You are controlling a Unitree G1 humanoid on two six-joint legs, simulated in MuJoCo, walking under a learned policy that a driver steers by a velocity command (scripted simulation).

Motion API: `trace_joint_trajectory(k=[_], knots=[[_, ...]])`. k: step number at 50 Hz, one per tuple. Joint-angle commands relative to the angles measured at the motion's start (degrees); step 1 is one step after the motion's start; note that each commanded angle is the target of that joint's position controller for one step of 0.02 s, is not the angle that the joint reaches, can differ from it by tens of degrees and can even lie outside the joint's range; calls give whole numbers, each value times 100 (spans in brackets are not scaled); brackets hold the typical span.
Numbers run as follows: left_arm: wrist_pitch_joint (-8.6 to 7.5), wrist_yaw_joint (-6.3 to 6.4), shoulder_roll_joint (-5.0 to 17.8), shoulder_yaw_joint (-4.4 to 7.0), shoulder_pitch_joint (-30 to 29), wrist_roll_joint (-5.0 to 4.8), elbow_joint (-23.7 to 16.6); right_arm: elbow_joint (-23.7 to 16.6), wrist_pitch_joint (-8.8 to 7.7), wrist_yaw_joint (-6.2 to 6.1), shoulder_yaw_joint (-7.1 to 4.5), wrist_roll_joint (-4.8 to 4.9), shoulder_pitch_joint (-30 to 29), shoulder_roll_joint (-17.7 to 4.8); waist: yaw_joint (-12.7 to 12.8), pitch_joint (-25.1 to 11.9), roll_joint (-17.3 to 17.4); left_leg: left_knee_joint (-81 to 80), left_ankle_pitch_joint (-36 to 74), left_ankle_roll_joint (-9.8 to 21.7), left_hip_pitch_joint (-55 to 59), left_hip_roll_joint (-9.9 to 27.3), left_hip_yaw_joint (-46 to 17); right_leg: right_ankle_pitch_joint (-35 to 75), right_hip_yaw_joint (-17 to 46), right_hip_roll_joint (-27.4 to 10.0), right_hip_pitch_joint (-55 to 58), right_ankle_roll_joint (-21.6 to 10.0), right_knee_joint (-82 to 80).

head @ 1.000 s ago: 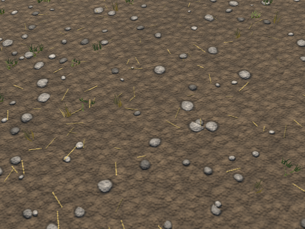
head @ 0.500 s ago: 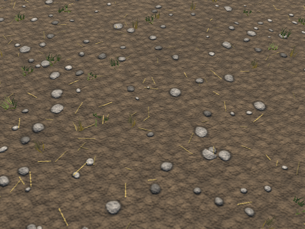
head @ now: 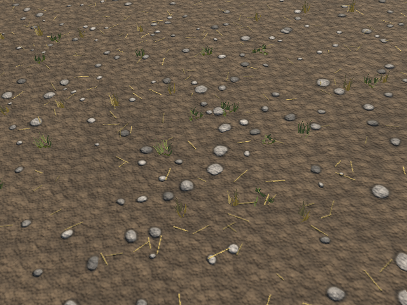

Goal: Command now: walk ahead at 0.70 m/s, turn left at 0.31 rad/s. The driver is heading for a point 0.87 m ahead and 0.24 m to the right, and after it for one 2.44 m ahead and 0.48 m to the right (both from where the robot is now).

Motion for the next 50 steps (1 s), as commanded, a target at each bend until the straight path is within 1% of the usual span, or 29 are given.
trace_joint_trajectory(k=[1, 5, 7, 9, 10, 11, 12, 13, 14, 16, 17, 19, 23, 27, 29, 31, 32, 33, 34, 35, 36, 37, 38, 39, 40, 42, 46, 48, 50], knots=[[-157, -19, 810, 216, 192, -26, -95, -625, -179, 31, 10, 6, -1094, -295, 160, 967, -873, -659, 176, -51, -1569, 118, 139, -1394, 1472, -1455, 439, -718, -1070], [-164, -34, 700, 169, 562, -19, 218, -958, -299, 121, 187, 27, -1927, -108, 286, 1167, -954, -1803, 157, 110, -787, 487, 984, -664, 1221, -1472, -2, -826, -1205], [-119, -36, 853, 202, 565, -19, 331, -1014, -350, 84, 228, 49, -1861, -86, 134, 1208, -1009, -2254, -265, 269, 23, 330, 1128, 413, 1211, -1543, -262, -892, -1032], [-95, -39, 1063, 248, 283, -97, 379, -693, -424, -81, 140, 57, -611, -261, -613, 687, -905, -2617, -313, 431, 2012, -45, 1235, 3011, 896, -1450, -832, -808, 141], [-130, -64, 1042, 234, 129, -125, 351, -268, -490, -226, 6, 10, 650, -526, -1228, -94, -486, -2667, -204, 495, 3794, -31, 1080, 3593, 483, -1016, -1508, -667, 1701], [-177, -107, 763, 146, 53, -118, 151, -131, -526, -383, -148, -107, 1739, -1079, -1704, -1039, 304, -3088, -2242, 583, 5347, 1421, -433, 1778, 217, -512, -2743, -559, 3738], [-175, -127, 49, 28, 217, -254, -139, -185, -546, -447, -195, -181, 1905, -1553, -1410, -1622, 1557, -4255, -4682, 715, 5785, 2861, -3211, -1415, 499, 196, -4073, -499, 5537], [-83, -95, 532, 165, -234, -216, -72, -264, -531, -485, -83, -138, 1254, -1078, -1228, -745, 549, -4509, -4280, 583, 4644, 2757, -3294, -732, 880, -4, -4372, -553, 6146], [-38, -146, 503, 197, -327, -182, -87, -242, -540, -468, 34, -83, 777, -679, -858, -115, 265, -4388, -3159, 474, 3953, 2467, -2156, -147, 840, -331, -4305, -546, 5993], [86, -251, 265, 173, -100, -90, 146, -182, -597, -439, 128, 13, 423, -278, -460, 319, 398, -4670, -1742, 329, 3146, 1928, -762, 225, 653, -623, -3935, -372, 5717], [182, -300, 175, 166, -84, -25, 177, -105, -630, -450, 165, 65, 448, -146, -371, 468, 569, -4757, -1364, 267, 2892, 1790, -298, 290, 563, -705, -3891, -303, 5785], [315, -375, 43, 162, -392, -28, 79, 94, -729, -422, 190, 151, 615, 11, -300, 742, 471, -4912, -485, 126, 2812, 1633, 418, 578, 470, -736, -4216, -268, 5972], [380, -461, -37, 96, -1367, -77, -299, 365, -866, -363, 237, 120, 834, 209, -270, 1140, 328, -5160, 1204, 28, 2630, 1334, 1644, 1481, 81, -613, -4534, -293, 5468], [360, -552, 6, -19, -2237, -37, -707, 639, -852, -505, 246, 94, 1136, 31, -242, 1361, 44, -5146, 3599, -63, 3125, 1270, 2398, 1657, -669, -353, -4272, -550, 3948], [372, -557, 103, -40, -2265, -77, -749, 648, -821, -613, 209, 94, 1196, -283, -103, 1052, 140, -4652, 6230, -150, 3392, 1332, 2599, 1615, -1158, 113, -3282, -757, 3276], [425, -496, 404, 37, -1435, -95, -555, 576, -705, -758, 96, 64, 1033, -721, 469, 441, 494, -3412, 8081, -149, 3745, 1616, 2532, 1149, -1195, 433, -2206, -923, 3141], [447, -436, 671, 152, -447, -89, -292, 474, -615, -786, 34, 26, 746, -897, 984, -37, 566, -2200, 8436, -79, 3586, 1743, 2410, 766, -1041, 561, -1210, -1067, 3178], [436, -339, 1009, 330, 836, -70, 103, 324, -535, -756, -6, -19, 396, -986, 1525, -512, 446, -493, 7733, 48, 2960, 1757, 2198, 371, -566, 561, 148, -1306, 2795], [397, -199, 1170, 479, 1081, -141, 296, 334, -491, -609, 10, 17, 300, -762, 1457, -413, -331, 1759, 3245, 157, 1895, 964, 2202, 308, -9, 385, 1053, -1524, 2054], [435, -119, 1474, 533, 471, -170, 259, 26, -601, -499, 289, -109, 226, 218, 662, 154, -1521, 3787, -1698, 113, -245, 72, 1806, 1185, 1413, -274, 1336, -1738, 2543], [455, -119, 1839, 588, 219, -53, 16, -673, -754, -466, 328, 65, 371, 123, 271, -884, -1511, 4312, -1723, -18, -1717, -50, 555, 17, 4080, -1113, 2420, -2807, 1176], [441, -73, 1553, 586, 165, -15, -79, -702, -918, -456, 341, -2, 80, -207, 337, -478, -532, 3725, -1329, 55, -2087, 268, 212, -1348, 4892, -1439, 2009, -2602, 4], [401, -36, 1200, 507, -25, 9, -30, -639, -966, -436, 320, 18, -12, -367, 35, 311, 121, 3077, -950, 43, -1916, 517, 229, -1408, 4569, -1330, 1038, -2305, -313], [325, -17, 1079, 459, -243, 4, -6, -606, -913, -450, 336, -67, -100, -338, -254, 656, 414, 2653, -932, -40, -1538, 674, 254, -856, 4086, -1087, 214, -2112, -311], [218, 19, 1030, 418, -395, -21, -71, -572, -785, -448, 365, -166, 22, -291, -476, 798, 499, 2289, -937, -156, -1155, 816, 242, -381, 3588, -817, -440, -2011, -297], [33, 8, 894, 334, -512, -91, -88, -664, -538, -404, 424, -214, -121, -160, -664, 992, 475, 1349, -965, -371, -531, 1031, 425, -4, 2872, -358, -1643, -1880, -473], [-97, -57, 1023, 416, -299, -121, -55, -1208, -509, -289, 585, -5, -1392, 152, -198, 1065, -8, -1131, 967, -410, 363, 830, 862, 1668, 2108, 258, -2188, -1472, -502], [-113, -105, 1043, 440, -29, -196, 52, -1241, -534, -285, 603, 84, -1479, 186, 43, 743, -262, -1951, 1836, -211, 746, 604, 1028, 2631, 2010, 139, -1553, -1266, -484], [-169, -96, 937, 396, 259, -193, 227, -1196, -586, -289, 568, 64, -1534, 104, 236, 596, -337, -2552, 2182, 76, 874, 482, 1143, 3517, 1836, -90, -583, -1090, -423]])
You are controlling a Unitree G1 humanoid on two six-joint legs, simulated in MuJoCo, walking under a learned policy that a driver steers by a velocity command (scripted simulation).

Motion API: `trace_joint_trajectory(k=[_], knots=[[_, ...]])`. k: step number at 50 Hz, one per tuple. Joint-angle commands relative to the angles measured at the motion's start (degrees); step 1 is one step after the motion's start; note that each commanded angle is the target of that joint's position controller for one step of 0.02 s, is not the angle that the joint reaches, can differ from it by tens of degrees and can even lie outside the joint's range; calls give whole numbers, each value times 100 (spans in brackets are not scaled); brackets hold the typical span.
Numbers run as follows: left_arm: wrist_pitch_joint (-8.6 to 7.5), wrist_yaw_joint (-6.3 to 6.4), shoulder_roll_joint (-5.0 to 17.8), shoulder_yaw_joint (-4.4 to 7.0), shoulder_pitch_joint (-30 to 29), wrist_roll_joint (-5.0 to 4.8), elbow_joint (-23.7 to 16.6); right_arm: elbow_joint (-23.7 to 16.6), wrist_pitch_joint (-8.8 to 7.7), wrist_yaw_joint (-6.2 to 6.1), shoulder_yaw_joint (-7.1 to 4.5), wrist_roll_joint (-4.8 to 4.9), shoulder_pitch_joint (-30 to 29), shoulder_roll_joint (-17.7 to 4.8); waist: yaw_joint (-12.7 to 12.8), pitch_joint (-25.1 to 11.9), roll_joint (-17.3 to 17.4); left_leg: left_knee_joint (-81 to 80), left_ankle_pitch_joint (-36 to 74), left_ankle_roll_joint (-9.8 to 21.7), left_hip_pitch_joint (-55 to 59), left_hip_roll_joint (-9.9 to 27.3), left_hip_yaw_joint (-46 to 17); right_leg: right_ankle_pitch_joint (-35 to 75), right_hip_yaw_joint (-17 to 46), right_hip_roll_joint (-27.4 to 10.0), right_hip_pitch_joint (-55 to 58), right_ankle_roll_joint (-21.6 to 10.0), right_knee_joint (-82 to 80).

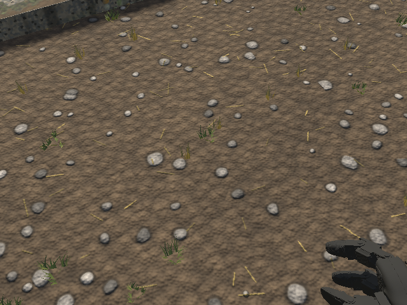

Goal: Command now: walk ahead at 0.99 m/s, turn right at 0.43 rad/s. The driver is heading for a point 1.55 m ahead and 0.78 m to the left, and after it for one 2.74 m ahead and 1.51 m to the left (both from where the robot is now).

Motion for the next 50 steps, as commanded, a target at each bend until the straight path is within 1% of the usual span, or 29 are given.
trace_joint_trajectory(k=[1, 3, 4, 5, 6, 7, 8, 9, 10, 14, 17, 22, 24, 25, 26, 27, 28, 29, 30, 32, 34, 40, 43, 45, 46, 47, 48, 49, 50], knots=[[-172, 12, 934, 203, -46, 20, -217, -121, -30, -24, -164, 59, 118, -487, -174, -372, -161, -553, 578, 330, 2070, -776, 807, 5168, 338, -1090, -679, -236, -283], [-166, 76, 1186, 236, 25, 177, -124, 112, -103, -145, -402, 78, 1046, -1013, -713, -686, -628, -691, -661, 642, 2587, -997, 791, 7033, 336, -1513, 129, 7, 1303], [-107, 111, 1204, 252, -345, 275, -143, 491, -95, -225, -524, 102, 2235, -1181, -1429, -1051, -655, -872, -788, 733, 3503, -920, 797, 6824, 80, -1400, -88, 101, 2599], [-87, 158, 933, 193, -741, 383, -285, 862, -52, -310, -662, 88, 3519, -1484, -2047, -1549, -448, -343, -1843, 849, 4907, -420, 271, 5373, -158, -1123, -1201, 158, 4541], [-139, 53, -74, -58, 92, 83, -585, 969, -71, -264, -815, -148, 3522, -2124, -1204, -2005, 2026, -1152, -3065, 1826, 6312, 1128, -3342, -18, -377, 95, -3540, 559, 7011], [-224, 63, 256, -129, -60, 184, -570, 925, -9, -93, -770, 14, 3008, -1608, -1109, -1758, 1502, -2194, -3654, 1944, 6154, 1090, -4968, -458, -248, -165, -4443, 390, 7054], [-224, 58, 437, -117, -672, 193, -672, 817, -29, -32, -727, 65, 2311, -1242, -914, -923, 710, -2275, -3502, 1934, 5363, 893, -3994, 244, -338, -715, -4663, 392, 6780], [-233, 39, 536, -145, -1179, 285, -785, 893, -35, 13, -687, 95, 2260, -979, -942, -631, 26, -2257, -2962, 1835, 4715, 670, -3371, 437, -444, -902, -4490, 423, 6367], [-217, 17, 493, -164, -1585, 378, -958, 1052, -44, 15, -619, 92, 2451, -779, -906, -325, -185, -2290, -2451, 1688, 4173, 358, -2835, 416, -491, -1032, -4376, 471, 5979], [-52, -94, 172, -375, -1900, 534, -1391, 1444, -158, -68, -605, 190, 2914, -828, -573, 128, 236, -2718, -1835, 1854, 3193, -21, -2341, 4, -708, -1353, -4437, 873, 4713], [-93, -202, 99, -536, -2979, 365, -1858, 1354, -171, -93, -684, 187, 2782, -947, -736, 470, 292, -3201, -1212, 1724, 2199, -328, -1854, 1187, -1047, -1303, -3715, 1123, 2863], [-110, -112, 246, -497, -3171, 244, -1936, 1431, -157, -51, -796, 326, 3078, -1179, -933, 26, 334, -2668, 961, 1260, 2801, -281, -1731, 2236, -1142, -970, -2291, 1011, 1569], [-144, 23, 538, -335, -2284, 256, -1681, 1476, -134, -76, -838, 282, 3129, -1376, -525, -697, 235, -1109, 2513, 1027, 3196, -423, -1555, 1431, -1214, -698, -1156, 854, 1346], [-173, 119, 711, -228, -1373, 268, -1461, 1421, -148, -52, -869, 276, 2932, -1468, -25, -1167, 206, 175, 2208, 908, 2650, -640, -1464, 1192, -1004, -998, 33, 757, 1405], [-181, 260, 1155, -46, -208, 373, -1343, 1247, -215, -45, -776, 272, 2767, -1097, 453, -1918, -210, 1857, 743, 883, 1876, -891, -1124, -630, 117, -2165, 1263, 561, 1326], [-140, 275, 1473, 45, -86, 557, -1308, 1021, -188, -100, -567, 494, 3284, -261, 36, -2683, -1551, 3627, -3208, 781, 335, -1365, -533, -2273, 2985, -3876, 2402, 25, 523], [-70, 262, 1257, 93, -396, 394, -1274, 959, -87, -134, -569, 354, 2976, -672, -50, -2268, -1410, 4165, -2670, 865, -333, -921, -275, -2835, 3709, -3738, 1838, -130, 53], [-77, 237, 678, -20, -811, 345, -1292, 969, -17, -113, -612, 232, 2386, -824, -64, -1296, -766, 4034, -2148, 862, -536, -642, -158, -2224, 2628, -3394, 1039, -6, 20], [-101, 197, 410, -77, -912, 345, -1184, 941, 28, -47, -609, 154, 2059, -776, -127, -734, -321, 3831, -1955, 826, -463, -479, -119, -1044, 1748, -3151, 377, 54, -20], [-174, 193, 249, -117, -747, 325, -904, 808, 173, 101, -585, 52, 1816, -536, -372, -256, -523, 3657, -1986, 752, -326, -270, -89, 328, 619, -2832, -359, 202, -182], [-269, 121, 62, -148, -551, 169, -628, 548, 320, 178, -511, 36, 1452, -289, -525, -58, -543, 3563, -1982, 733, -573, -90, -17, 1179, -123, -2751, -527, 342, -358], [-395, 98, 371, -91, -978, 147, -438, -166, 343, 448, -322, 39, 268, -386, -867, 500, -307, 1376, -221, 833, 324, -225, 827, 3137, -2370, -2180, -1412, 706, -1004], [-358, 156, 826, -10, -487, 143, -388, 2, 319, 446, -350, 91, 338, -563, -875, 113, -302, 812, -188, 1115, 1478, -987, 1530, 6824, -2742, -2123, -769, 822, -174], [-167, 218, 1303, 115, -604, 175, -481, 277, 257, 356, -471, 29, 1544, -875, -1648, -454, -596, 561, -826, 1381, 2691, -1260, 1396, 8024, -2602, -2473, -591, 807, 1727], [-62, 217, 1308, 128, -812, 201, -571, 681, 226, 247, -632, 24, 2804, -1137, -2200, -1045, -552, 353, -806, 1582, 4141, -1340, 1089, 7481, -2466, -2496, -1087, 761, 3306], [-3, 151, 1063, 99, -757, 282, -576, 978, 260, 84, -811, 80, 3249, -1463, -2141, -1158, 66, 101, -1276, 1695, 5324, -1217, 569, 3550, -2428, -1847, -2268, 857, 5356], [-47, 90, 247, -113, -479, 374, -891, 833, 371, -20, -965, 114, 2738, -2147, -1339, -995, 1550, 251, 61, 2122, 5980, -82, -1437, -1198, -2218, -969, -4199, 1098, 7912], [-168, 105, 611, -116, -585, 235, -1517, 512, 442, -34, -1043, 47, 2713, -2425, -1373, -2348, 1217, -1207, -1618, 3033, 7077, 642, -3778, -925, -924, -857, -5424, 1119, 8420], [-276, 101, 800, -134, -1158, 258, -1578, 499, 445, -103, -1017, 91, 2634, -2146, -1425, -1693, 297, -2125, -2615, 2791, 6379, 717, -4168, -425, -647, -1184, -5682, 1092, 7851]])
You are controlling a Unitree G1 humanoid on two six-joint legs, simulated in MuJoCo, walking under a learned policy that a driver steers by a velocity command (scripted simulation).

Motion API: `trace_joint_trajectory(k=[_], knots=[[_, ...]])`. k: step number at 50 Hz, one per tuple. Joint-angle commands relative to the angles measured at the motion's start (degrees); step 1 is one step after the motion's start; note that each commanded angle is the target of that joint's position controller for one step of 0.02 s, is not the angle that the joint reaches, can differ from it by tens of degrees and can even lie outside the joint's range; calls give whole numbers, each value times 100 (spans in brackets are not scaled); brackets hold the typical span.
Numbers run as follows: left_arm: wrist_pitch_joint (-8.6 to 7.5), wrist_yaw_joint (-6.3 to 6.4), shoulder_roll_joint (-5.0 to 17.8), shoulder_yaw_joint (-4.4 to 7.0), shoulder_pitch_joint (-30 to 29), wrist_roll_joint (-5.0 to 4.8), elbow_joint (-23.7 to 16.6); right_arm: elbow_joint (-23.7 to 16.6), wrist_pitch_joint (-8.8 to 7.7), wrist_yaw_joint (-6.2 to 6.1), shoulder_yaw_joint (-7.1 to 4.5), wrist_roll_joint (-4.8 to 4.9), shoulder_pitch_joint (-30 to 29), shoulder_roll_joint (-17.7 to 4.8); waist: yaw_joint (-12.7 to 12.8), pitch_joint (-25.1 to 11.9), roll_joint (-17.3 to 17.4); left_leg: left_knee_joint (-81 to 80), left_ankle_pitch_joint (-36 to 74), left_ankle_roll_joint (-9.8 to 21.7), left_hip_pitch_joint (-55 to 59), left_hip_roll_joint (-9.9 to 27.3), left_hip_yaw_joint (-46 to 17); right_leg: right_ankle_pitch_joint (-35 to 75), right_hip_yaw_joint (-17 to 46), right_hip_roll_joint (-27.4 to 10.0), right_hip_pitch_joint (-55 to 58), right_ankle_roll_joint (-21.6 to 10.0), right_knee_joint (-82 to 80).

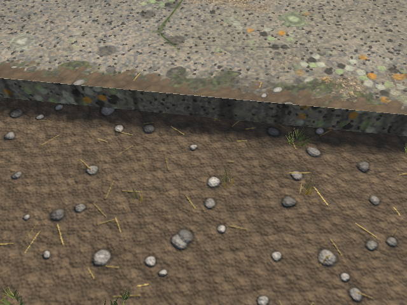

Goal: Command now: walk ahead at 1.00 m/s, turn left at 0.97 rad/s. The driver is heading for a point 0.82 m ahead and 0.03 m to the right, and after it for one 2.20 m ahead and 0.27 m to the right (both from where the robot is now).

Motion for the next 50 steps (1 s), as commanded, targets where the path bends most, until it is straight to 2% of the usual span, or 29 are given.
trace_joint_trajectory(k=[1, 3, 5, 9, 11, 14, 16, 17, 18, 19, 20, 21, 22, 24, 26, 29, 31, 34, 36, 38, 39, 40, 41, 42, 43, 44, 46, 48, 50], knots=[[-350, 3, 1059, 114, -889, -7, -1282, 104, 70, -246, -511, 29, 1553, -1349, -668, -791, -326, -3178, -656, 1222, 4286, 2028, -4750, 355, 907, -23, -4519, -85, 1137], [-167, 24, 911, 49, -767, 165, -1212, 125, -119, -281, -395, 61, 1243, -1050, -149, -232, -647, -3174, 328, 1088, 2605, 1576, -3917, 157, 967, -286, -3626, 47, 301], [75, 16, 790, 30, -769, 205, -1244, 174, -269, -249, -298, 91, 1166, -832, 96, -31, -640, -3334, 592, 1068, 1529, 1246, -3348, -206, 900, -437, -3098, 219, -546], [94, -117, 409, -131, -2012, 29, -1749, 197, -417, -190, -341, 112, 1094, -840, -167, 258, -253, -3641, 1025, 648, 545, 616, -2601, 2057, 592, -318, -2131, 217, -2906], [59, -169, 395, -138, -2122, -64, -1688, 306, -469, -142, -356, 191, 1322, -835, -391, 49, -116, -3687, 1670, 423, 858, 708, -2512, 3130, 457, -140, -1501, 45, -3669], [23, -145, 610, -53, -2211, -36, -1648, 525, -476, -179, -361, 179, 1751, -864, -572, -91, -14, -3204, 3043, 197, 2330, 1060, -2611, 2951, 433, 45, -1543, -205, -4349], [-9, -52, 966, 147, -1210, -36, -1346, 605, -439, -215, -401, 65, 1764, -1166, -56, -752, -12, -1793, 4883, -52, 3073, 1140, -2483, 1754, 270, 472, -698, -377, -4403], [-9, 40, 1134, 257, -147, -65, -1075, 603, -422, -205, -395, -10, 1527, -1191, 594, -1189, -64, -428, 4917, -178, 2667, 944, -2235, 1390, 166, 438, 414, -440, -4395], [-19, 169, 1516, 386, 1049, 32, -865, 489, -471, -218, -256, -68, 1389, -704, 1099, -1794, -499, 1650, 3604, -272, 1622, 675, -1883, -241, 1221, -465, 1719, -561, -4273], [-40, 116, 2125, 504, 837, 225, -775, 218, -510, -173, -26, 208, 2306, 224, 183, -2217, -2586, 3382, -1059, -549, -317, -251, -1467, -1857, 4919, -1985, 2725, -1182, -5756], [-5, 18, 1542, 457, 266, 89, -857, 327, -496, -235, 9, 50, 1905, -218, 217, -1594, -1629, 3629, -690, -390, -1107, 157, -1513, -2552, 5825, -1929, 2213, -1342, -6301], [-19, -23, 1118, 386, -171, 32, -874, 282, -463, -197, -47, 13, 1276, -444, 163, -861, -718, 3362, -76, -416, -1123, 492, -1455, -2025, 4616, -1702, 1415, -1322, -6220], [-35, -63, 921, 347, -272, 38, -761, 218, -449, -129, -26, -34, 907, -461, 119, -552, -211, 3050, 133, -434, -940, 652, -1390, -1144, 3791, -1410, 816, -1263, -6173], [-109, -54, 636, 231, -67, 35, -434, 70, -367, 15, 35, -89, 677, -249, -102, -246, -480, 2574, 98, -486, -737, 802, -1474, -329, 2740, -944, 151, -1063, -6316], [-212, -79, 565, 200, 145, -79, -196, 13, -286, 66, 108, -107, 539, -99, -215, -37, -579, 2254, 91, -548, -932, 837, -1464, 172, 2307, -826, 11, -1038, -6581], [-286, -129, 664, 202, 349, -205, -6, -422, -317, 112, 213, -198, -451, -128, -214, 347, -501, 1099, 793, -741, -1309, 1077, -782, 1423, 1701, -594, -224, -1206, -7088], [-306, -142, 660, 213, 398, -246, 35, -585, -394, 176, 338, -145, -973, 24, -110, 388, -352, -142, 1621, -871, -599, 1060, -457, 2310, 1299, -278, -622, -1198, -7288], [-339, -116, 1021, 303, 560, -307, 177, -668, -445, 158, 383, -47, -1341, 19, -77, 405, -431, -1138, 2238, -836, 553, 870, -278, 3857, 1265, -473, -610, -1211, -7534], [-321, -106, 1206, 331, 616, -285, 261, -593, -460, 30, 288, -86, -1150, -230, -198, -1, -468, -1440, 1982, -723, 1039, 624, -263, 5594, 1186, -496, 156, -1106, -6825], [-254, -61, 1405, 366, 644, -232, 355, -164, -491, -148, 115, -135, 245, -557, -843, -974, -695, -1493, 1126, -600, 2642, 355, -290, 6673, 1174, -420, 315, -956, -4841], [-231, -45, 1323, 348, 453, -220, 294, 119, -512, -258, 4, -176, 1254, -762, -1353, -1410, -657, -1449, 910, -563, 3917, 845, -636, 5696, 1158, -206, -532, -886, -3379], [-247, -30, 699, 219, 483, -151, 106, 258, -531, -367, -143, -315, 2228, -1187, -1456, -2220, 214, -1447, -775, -518, 5081, 2317, -2109, 2798, 963, 184, -1518, -950, -1447], [-195, -36, 184, 107, 1118, -490, -126, 187, -478, -339, -212, -350, 1918, -1370, -822, -3088, 1681, -2514, -1985, 88, 5902, 3557, -5064, -152, 920, 732, -3033, -835, 397], [-112, 6, 707, 197, 527, -367, -82, 67, -431, -308, -189, -239, 1351, -902, -825, -2242, 756, -2890, -2390, 2, 5151, 3198, -4709, 411, 978, 300, -3597, -909, 501], [-65, -38, 721, 216, 10, -293, -116, 116, -473, -296, -79, -183, 1021, -431, -762, -1323, 292, -2932, -1651, -80, 4311, 2942, -3685, 817, 938, 92, -3702, -879, 180], [-12, -83, 564, 186, -176, -256, -137, 240, -510, -281, -57, -195, 968, -270, -623, -803, 5, -3130, -485, -116, 3625, 2781, -3027, 888, 886, -47, -3575, -825, 10], [178, -177, 319, 161, -211, -100, -197, 450, -609, -282, -23, -115, 1032, -154, -307, -461, 204, -3369, 502, -218, 2828, 2577, -2007, 788, 866, -243, -3288, -705, -156], [336, -248, 184, 138, -646, -60, -412, 630, -725, -219, -12, 35, 1088, -22, -186, -162, 257, -3638, 1112, -318, 2622, 2502, -1283, 852, 809, -422, -3587, -650, -321], [370, -336, 154, 104, -1202, -22, -698, 700, -776, -214, -4, 43, 1029, 9, -119, 15, 281, -3792, 2001, -441, 2506, 2288, -461, 1422, 611, -431, -3826, -611, -551]])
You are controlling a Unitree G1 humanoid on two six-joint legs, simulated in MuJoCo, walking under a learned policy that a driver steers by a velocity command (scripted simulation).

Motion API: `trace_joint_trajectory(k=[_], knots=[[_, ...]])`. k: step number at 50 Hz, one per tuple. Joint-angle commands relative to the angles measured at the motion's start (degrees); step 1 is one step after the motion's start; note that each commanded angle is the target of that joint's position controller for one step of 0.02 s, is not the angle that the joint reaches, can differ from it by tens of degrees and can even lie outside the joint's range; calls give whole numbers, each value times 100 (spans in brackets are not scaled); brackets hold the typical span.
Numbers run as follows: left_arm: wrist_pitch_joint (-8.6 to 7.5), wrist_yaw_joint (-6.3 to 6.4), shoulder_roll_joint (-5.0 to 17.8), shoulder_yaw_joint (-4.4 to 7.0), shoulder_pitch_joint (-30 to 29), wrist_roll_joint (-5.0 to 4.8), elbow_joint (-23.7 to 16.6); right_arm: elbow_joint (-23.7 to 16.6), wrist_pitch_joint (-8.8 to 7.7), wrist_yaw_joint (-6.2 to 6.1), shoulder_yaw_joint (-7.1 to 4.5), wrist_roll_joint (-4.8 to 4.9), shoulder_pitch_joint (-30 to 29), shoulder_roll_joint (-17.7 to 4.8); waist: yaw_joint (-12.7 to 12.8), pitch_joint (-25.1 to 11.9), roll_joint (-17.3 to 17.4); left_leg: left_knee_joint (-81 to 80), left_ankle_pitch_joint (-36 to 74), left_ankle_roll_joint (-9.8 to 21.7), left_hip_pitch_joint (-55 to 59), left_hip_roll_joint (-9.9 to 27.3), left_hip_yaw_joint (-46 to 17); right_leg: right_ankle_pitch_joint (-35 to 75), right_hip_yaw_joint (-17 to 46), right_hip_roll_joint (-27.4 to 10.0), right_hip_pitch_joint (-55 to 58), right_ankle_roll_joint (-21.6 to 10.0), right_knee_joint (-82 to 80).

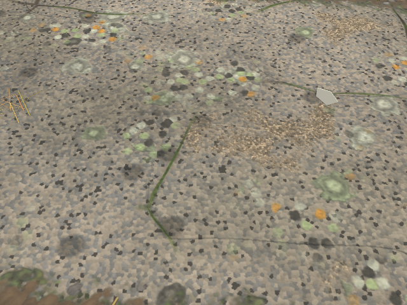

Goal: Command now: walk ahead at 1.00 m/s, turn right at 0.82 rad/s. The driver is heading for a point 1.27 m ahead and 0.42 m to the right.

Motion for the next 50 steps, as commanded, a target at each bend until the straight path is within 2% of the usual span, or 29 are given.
trace_joint_trajectory(k=[1, 6, 8, 10, 11, 12, 13, 14, 15, 17, 18, 19, 21, 23, 25, 27, 29, 30, 31, 32, 33, 34, 35, 36, 39, 43, 47, 48, 50], knots=[[44, -151, -268, -146, -368, 44, -642, -263, -199, 22, 5, 48, -326, -151, 277, 326, 842, -1307, 2454, 513, -16, 1431, -442, 723, 109, -344, -700, 34, -230], [157, 194, -313, -220, -1532, -30, -1234, 247, -60, -28, -59, -275, 835, -459, 120, 767, 541, -723, 3932, 462, 2595, 1991, -164, -1171, 38, -43, -4355, -558, 3531], [-69, 289, -526, -405, -2991, -57, -1827, 638, -5, -80, 34, -559, 1931, -247, -439, 1183, 480, -163, 6281, 266, 3946, 1883, 44, -2798, -430, 224, -5983, -721, 3647], [-297, 145, -795, -686, -3733, -186, -2426, 692, 68, -188, 167, -693, 1818, -102, -196, 914, 293, -217, 7377, -106, 2687, 1438, 783, -2591, -1180, 303, -4034, -807, 1176], [-287, -86, -667, -748, -2937, -179, -2221, 385, 64, -264, 178, -507, 1274, -304, 217, 213, -120, -116, 7863, 77, 1224, 1259, 948, -891, -1635, 569, -1052, -601, -1028], [-39, -213, -638, -666, -1665, -80, -1799, 305, 48, -328, 56, -209, 1324, -913, 593, -605, 415, 651, 8956, 358, 108, 1747, 535, -1234, -1372, 1054, 1455, -520, -1001], [110, -173, 319, -150, 861, 43, -1226, -196, -18, -176, -127, 106, 873, -1631, 1895, -2078, 1081, 3432, 11181, 444, -1343, 1695, 348, -1635, -206, 1518, 4221, -1135, -325], [198, -49, 1478, 294, 1402, 13, -982, -888, -263, 99, -69, 358, 24, -1246, 2063, -2928, -1064, 7444, 3490, -283, -3283, 148, 89, -346, 3525, -420, 5738, -2493, -2169], [284, 184, 1559, 390, 1380, -86, -1035, -1254, -444, 266, -73, 160, -907, -1254, 1795, -3543, -966, 8669, 789, -339, -3875, -355, -1033, 1216, 5464, -623, 6001, -2394, -3725], [143, 402, 1548, 472, 1105, -149, -579, -1634, -392, 244, 111, 49, -1255, -388, 1067, -1700, 400, 8431, 324, -111, -4801, 147, -1524, 1322, 4892, -384, 4975, -1950, -3986], [26, 451, 1200, 381, 912, -18, -431, -1725, -304, 157, 219, -35, -1216, -47, 649, -392, 801, 8267, -308, -127, -5117, 261, -1574, 1479, 4423, -201, 3729, -1751, -3933], [-48, 440, 801, 274, 766, 51, -405, -1836, -152, 90, 267, -76, -1236, 217, 376, 50, 778, 8878, -1013, -175, -5247, 130, -1495, 1165, 4129, -35, 2880, -1754, -4019], [-257, 343, 557, 180, 660, -13, -222, -2131, 158, -30, 418, -222, -1201, 482, -97, 104, 703, 8874, -1922, -22, -5432, 173, -1520, 836, 3250, 266, 2037, -1543, -4358], [-466, 258, 569, 132, -375, -44, -513, -2505, 267, -78, 347, -179, -1619, -26, -495, 888, 783, 5575, -1772, -90, -3904, 567, -1263, 699, 2172, 547, 107, -1189, -5642], [-567, 295, 557, 182, -593, -73, -572, -2548, 247, -12, 354, 20, -1519, -15, -524, 584, 755, 3283, 612, -326, -1100, 573, -1005, 1189, 1815, 1024, -1058, -1153, -5929], [-559, 196, 948, 337, -227, -157, -407, -1934, 375, 45, 245, 125, -385, -36, -644, -775, 680, 2517, 1989, -330, 1219, 38, -924, 2312, 1599, 1162, -150, -906, -5347], [-560, 126, 1303, 478, -668, -69, -510, -1350, 423, -55, -52, 268, 1410, -545, -1812, -1533, 310, 1764, 2086, -412, 2296, -152, -542, 4372, 1351, 1205, 1046, -473, -3046], [-573, 88, 914, 393, -1117, 30, -667, -947, 367, -183, -225, 268, 2368, -852, -2341, -1452, 698, 903, 2305, -292, 2588, 123, -599, 3175, 1205, 1373, 1145, -134, -1009], [-555, 84, 10, 167, -1026, 181, -749, -587, 280, -210, -247, 92, 2385, -792, -1881, -1060, 1345, 934, 2037, -281, 2673, 584, -1016, -980, 1048, 1669, 409, -126, 844], [-558, 178, -589, -93, -699, 193, -1042, -617, 178, -94, -89, -160, 2097, -526, -1166, -588, 1273, 1759, 3223, -484, 2366, 1164, -2129, -1616, 1414, 1404, -564, -306, 2121], [-513, 254, -915, -215, 1042, -55, -1086, -947, 112, 31, 6, -317, 1015, -276, 270, -888, 1490, 1211, 4093, -106, 2143, 1963, -3773, -1274, 1490, 1131, -753, -296, 2185], [-353, 229, -513, -196, 1439, -60, -983, -1180, 107, -11, -149, -279, 70, -515, 545, -1226, 1460, -207, -231, 970, 1566, 2510, -5528, -749, 878, 944, -1143, -145, 2442], [-220, 163, -152, -152, 784, 146, -959, -1206, 61, 6, -140, -175, -302, -224, 386, -448, 593, -879, -2240, 1212, 467, 2195, -5472, -421, 817, 572, -1043, -50, 2185], [-176, 52, 54, -74, 228, 230, -1118, -1054, -9, 14, -117, -117, -360, -236, 308, 53, 272, -1006, -2416, 1080, -261, 1921, -4832, -355, 907, 524, -975, -2, 1837], [-90, -106, -11, -143, -695, 101, -1518, -357, -193, -19, -82, 5, 440, -300, 196, 769, 179, -1265, -991, 789, -873, 1431, -3041, -91, 1211, 355, -1113, 65, 421], [-184, -155, -41, -291, -1465, 71, -1767, -131, -196, 75, -86, 114, 692, -403, 43, 559, 384, -1720, 1957, 619, -437, 883, -1256, 1080, 186, 453, -352, 23, -1986], [-306, -154, -173, -386, -1879, 47, -1791, 199, -100, 79, -78, 163, 1216, -631, -63, 348, 651, -1551, 5044, 708, 290, 961, -1092, 1411, -502, 703, 1133, -223, -3358], [-325, -81, -9, -327, -1540, 88, -1700, 224, -81, 39, -110, 153, 1237, -841, 159, -8, 883, -896, 6270, 694, 599, 1059, -1115, 1043, -473, 889, 1626, -281, -3457], [-343, 137, 425, -99, 430, 147, -1130, 207, 2, -40, -175, 171, 971, -1152, 1254, -1020, 1050, 1646, 6356, 570, 138, 1020, -1135, 772, -118, 828, 3854, -383, -3836]])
